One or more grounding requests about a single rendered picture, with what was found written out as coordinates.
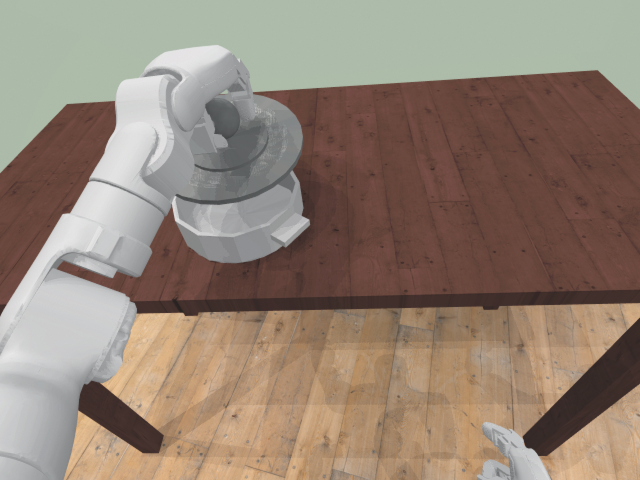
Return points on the robot right hand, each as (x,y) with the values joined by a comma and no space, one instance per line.
(524,463)

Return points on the robot left hand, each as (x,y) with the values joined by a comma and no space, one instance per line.
(216,69)

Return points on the lid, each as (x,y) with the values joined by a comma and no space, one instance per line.
(259,156)

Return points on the left robot forearm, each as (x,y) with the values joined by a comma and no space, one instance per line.
(147,161)

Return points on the knob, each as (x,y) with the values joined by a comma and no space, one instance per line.
(224,115)

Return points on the pot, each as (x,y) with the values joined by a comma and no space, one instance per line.
(243,231)

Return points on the left robot upper arm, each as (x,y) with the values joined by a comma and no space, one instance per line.
(72,332)

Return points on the table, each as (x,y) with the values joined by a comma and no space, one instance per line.
(495,191)

